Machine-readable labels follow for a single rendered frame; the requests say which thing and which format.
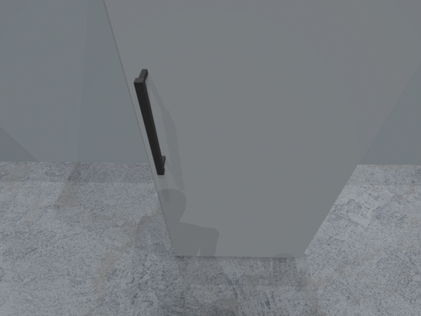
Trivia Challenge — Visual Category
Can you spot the fridge door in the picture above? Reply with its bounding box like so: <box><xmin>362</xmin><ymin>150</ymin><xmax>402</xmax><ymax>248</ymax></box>
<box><xmin>105</xmin><ymin>0</ymin><xmax>421</xmax><ymax>258</ymax></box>

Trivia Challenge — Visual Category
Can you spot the handle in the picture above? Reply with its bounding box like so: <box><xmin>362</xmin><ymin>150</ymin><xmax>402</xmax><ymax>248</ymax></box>
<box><xmin>134</xmin><ymin>69</ymin><xmax>166</xmax><ymax>175</ymax></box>

